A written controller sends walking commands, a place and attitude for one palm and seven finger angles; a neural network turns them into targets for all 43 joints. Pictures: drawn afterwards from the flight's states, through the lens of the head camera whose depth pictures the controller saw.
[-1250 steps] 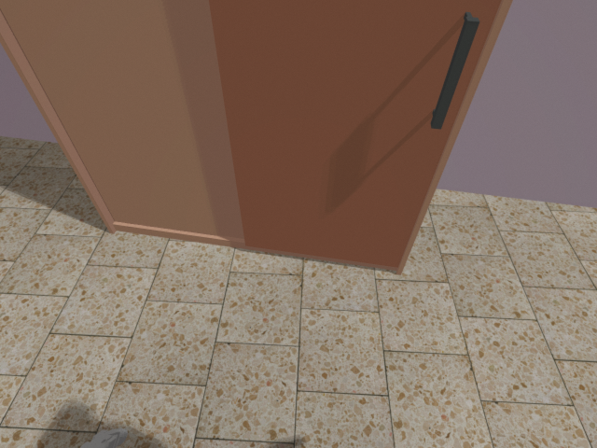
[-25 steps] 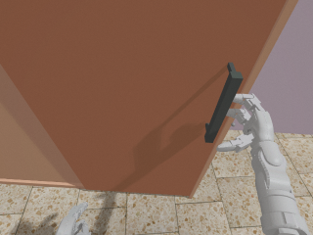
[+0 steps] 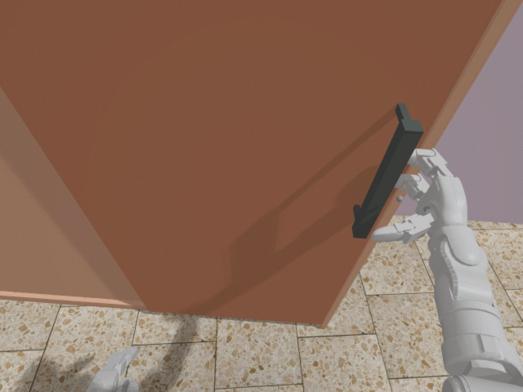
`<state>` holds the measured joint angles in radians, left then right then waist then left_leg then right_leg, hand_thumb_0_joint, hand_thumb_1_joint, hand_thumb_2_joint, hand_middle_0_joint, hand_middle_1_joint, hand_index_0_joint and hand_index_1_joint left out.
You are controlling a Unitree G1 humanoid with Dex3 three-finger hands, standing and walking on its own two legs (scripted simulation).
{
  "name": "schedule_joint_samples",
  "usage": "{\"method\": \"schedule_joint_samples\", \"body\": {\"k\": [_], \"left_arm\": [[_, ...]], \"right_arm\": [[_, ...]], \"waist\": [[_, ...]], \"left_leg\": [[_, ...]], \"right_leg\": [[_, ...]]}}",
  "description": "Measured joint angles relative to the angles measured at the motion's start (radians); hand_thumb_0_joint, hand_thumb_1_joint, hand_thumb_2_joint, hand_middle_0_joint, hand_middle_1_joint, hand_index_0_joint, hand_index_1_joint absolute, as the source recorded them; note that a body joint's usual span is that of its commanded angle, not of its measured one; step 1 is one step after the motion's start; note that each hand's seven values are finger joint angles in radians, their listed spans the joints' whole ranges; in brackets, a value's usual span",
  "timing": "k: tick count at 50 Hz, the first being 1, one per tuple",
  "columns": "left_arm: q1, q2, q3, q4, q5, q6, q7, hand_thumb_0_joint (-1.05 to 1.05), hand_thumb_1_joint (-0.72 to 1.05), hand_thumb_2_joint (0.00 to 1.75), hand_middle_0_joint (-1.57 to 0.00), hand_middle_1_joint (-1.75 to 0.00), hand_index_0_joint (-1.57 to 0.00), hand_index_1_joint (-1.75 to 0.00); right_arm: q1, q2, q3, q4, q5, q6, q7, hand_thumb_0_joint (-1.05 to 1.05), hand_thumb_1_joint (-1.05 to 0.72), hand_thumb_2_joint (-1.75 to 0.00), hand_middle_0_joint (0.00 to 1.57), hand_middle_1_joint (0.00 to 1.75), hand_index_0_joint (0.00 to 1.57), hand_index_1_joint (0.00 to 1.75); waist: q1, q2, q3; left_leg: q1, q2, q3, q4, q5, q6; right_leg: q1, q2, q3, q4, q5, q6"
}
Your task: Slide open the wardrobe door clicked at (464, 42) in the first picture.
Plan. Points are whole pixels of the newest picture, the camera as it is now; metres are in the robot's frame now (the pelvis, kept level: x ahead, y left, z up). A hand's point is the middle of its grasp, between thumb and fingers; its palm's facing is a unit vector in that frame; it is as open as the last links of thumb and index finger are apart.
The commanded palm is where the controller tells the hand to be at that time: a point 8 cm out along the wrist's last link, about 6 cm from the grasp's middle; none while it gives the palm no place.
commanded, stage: feel for the door with the fingertips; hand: right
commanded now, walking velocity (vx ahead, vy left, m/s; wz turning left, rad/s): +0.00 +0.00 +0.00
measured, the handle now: (377, 179) +0.44 -0.14 +0.11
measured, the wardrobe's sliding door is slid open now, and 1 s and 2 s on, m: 0.00 0.00 0.00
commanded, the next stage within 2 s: slide the fingers in behind the handle in 0.06 s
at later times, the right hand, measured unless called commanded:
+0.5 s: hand (401, 200) +0.39 -0.16 +0.11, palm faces -0.03 +1.00 -0.02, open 13.9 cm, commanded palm +0.36 -0.21 +0.11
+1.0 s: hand (379, 201) +0.38 -0.13 +0.11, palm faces -0.04 +1.00 -0.02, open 14.0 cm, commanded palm +0.35 -0.18 +0.11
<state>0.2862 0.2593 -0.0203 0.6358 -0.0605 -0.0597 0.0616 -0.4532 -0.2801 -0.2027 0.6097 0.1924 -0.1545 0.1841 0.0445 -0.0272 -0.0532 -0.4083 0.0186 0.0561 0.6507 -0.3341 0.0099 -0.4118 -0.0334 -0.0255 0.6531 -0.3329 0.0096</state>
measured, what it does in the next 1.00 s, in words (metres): stands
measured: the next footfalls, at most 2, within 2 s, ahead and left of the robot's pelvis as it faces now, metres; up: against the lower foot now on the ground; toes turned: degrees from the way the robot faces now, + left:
none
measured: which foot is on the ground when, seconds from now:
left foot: down 0.00-1.00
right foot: down 0.00-1.00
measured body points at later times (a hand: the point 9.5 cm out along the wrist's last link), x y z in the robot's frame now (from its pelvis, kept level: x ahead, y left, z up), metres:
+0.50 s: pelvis +0.00 -0.01 +0.00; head +0.02 +0.00 +0.45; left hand +0.11 +0.24 -0.11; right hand +0.39 -0.22 +0.12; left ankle +0.00 +0.11 -0.72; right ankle +0.00 -0.13 -0.72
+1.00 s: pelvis +0.00 -0.01 +0.00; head +0.02 +0.00 +0.45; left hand +0.13 +0.23 -0.10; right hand +0.38 -0.18 +0.12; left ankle +0.00 +0.11 -0.72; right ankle +0.00 -0.13 -0.72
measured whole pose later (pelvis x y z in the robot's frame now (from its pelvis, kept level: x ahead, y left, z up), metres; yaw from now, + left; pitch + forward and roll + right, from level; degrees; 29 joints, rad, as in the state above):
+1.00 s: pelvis +0.00 -0.01 +0.00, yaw +0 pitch +5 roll +0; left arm 0.27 0.23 -0.03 0.62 -0.05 -0.06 0.03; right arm -0.39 -0.19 -0.10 0.48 0.16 -0.13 0.07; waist 0.04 -0.03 -0.06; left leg -0.40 0.03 0.04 0.65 -0.34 0.00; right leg -0.40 -0.02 -0.04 0.66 -0.34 0.00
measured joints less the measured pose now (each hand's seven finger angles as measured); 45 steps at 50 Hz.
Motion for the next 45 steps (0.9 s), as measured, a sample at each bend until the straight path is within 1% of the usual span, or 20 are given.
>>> {"method": "schedule_joint_samples", "body": {"k": [7, 16, 24, 31, 37, 45], "left_arm": [[0.006, -0.002, 0.001, 0.005, -0.001, 0.003, -0.001, 0.01, 0.9, 0.9, -0.2, -0.3, -0.2, -0.3], [0.004, -0.009, -0.005, 0.012, 0.0, 0.005, -0.004, 0.01, 0.9, 0.9, -0.2, -0.3, -0.2, -0.3], [0.008, -0.015, -0.007, -0.005, 0.0, 0.004, -0.013, 0.01, 0.9, 0.9, -0.2, -0.3, -0.2, -0.3], [0.002, -0.017, -0.004, -0.012, -0.001, -0.003, -0.016, 0.01, 0.9, 0.9, -0.2, -0.3, -0.2, -0.3], [-0.018, -0.019, -0.005, -0.012, 0.001, -0.01, -0.015, 0.01, 0.9, 0.9, -0.2, -0.3, -0.2, -0.3], [-0.026, -0.027, -0.009, -0.012, 0.006, -0.007, -0.025, 0.01, 0.9, 0.9, -0.2, -0.3, -0.2, -0.3]], "right_arm": [[-0.002, -0.001, -0.001, 0.013, 0.0, -0.016, 0.004, -0.02, 0.5, -0.3, 0.33, 1.22, 0.32, 1.21], [-0.042, 0.003, 0.009, 0.056, -0.001, -0.026, 0.002, -0.02, 0.5, -0.3, 0.35, 1.24, 0.35, 1.23], [0.006, 0.017, 0.008, 0.0, 0.001, -0.026, -0.007, -0.02, 0.5, -0.3, 0.32, 1.21, 0.32, 1.21], [0.058, 0.048, 0.043, -0.081, -0.001, -0.004, -0.031, -0.02, 0.5, -0.3, 0.3, 1.2, 0.31, 1.2], [0.051, 0.066, 0.078, -0.102, -0.018, 0.012, -0.068, -0.02, 0.5, -0.3, 0.3, 1.2, 0.31, 1.2], [0.038, 0.09, 0.094, -0.106, -0.03, 0.022, -0.098, -0.02, 0.5, -0.3, 0.3, 1.2, 0.31, 1.2]], "waist": [[0.002, 0.0, 0.0], [-0.002, 0.0, 0.0], [-0.001, 0.0, -0.008], [-0.008, 0.0, -0.008], [-0.011, 0.0, 0.001], [-0.011, 0.001, -0.005]], "left_leg": [[0.003, 0.0, 0.0, -0.002, 0.0, -0.001], [-0.009, 0.006, 0.002, 0.002, 0.003, -0.006], [-0.004, 0.007, -0.01, -0.001, 0.006, -0.011], [0.007, 0.01, -0.011, -0.003, 0.004, -0.016], [0.008, 0.013, -0.007, 0.001, 0.003, -0.016], [0.007, 0.012, -0.009, 0.003, -0.001, -0.015]], "right_leg": [[0.001, 0.0, 0.0, 0.002, -0.002, -0.001], [-0.015, 0.006, 0.003, 0.011, 0.0, -0.007], [-0.006, 0.007, -0.009, 0.008, -0.003, -0.012], [0.004, 0.01, -0.01, 0.009, -0.006, -0.015], [0.002, 0.013, -0.006, 0.014, -0.006, -0.016], [0.005, 0.012, -0.008, 0.01, -0.007, -0.013]]}}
